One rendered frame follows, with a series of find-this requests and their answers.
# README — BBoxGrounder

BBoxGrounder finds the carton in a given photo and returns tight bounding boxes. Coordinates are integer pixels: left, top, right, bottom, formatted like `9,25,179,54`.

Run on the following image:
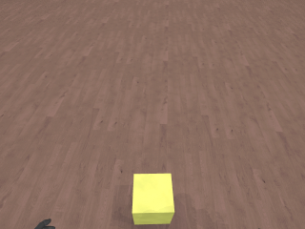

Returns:
132,173,174,225

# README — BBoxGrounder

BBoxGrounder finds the left robot hand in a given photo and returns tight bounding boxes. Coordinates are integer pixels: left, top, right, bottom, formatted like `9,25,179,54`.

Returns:
34,219,55,229

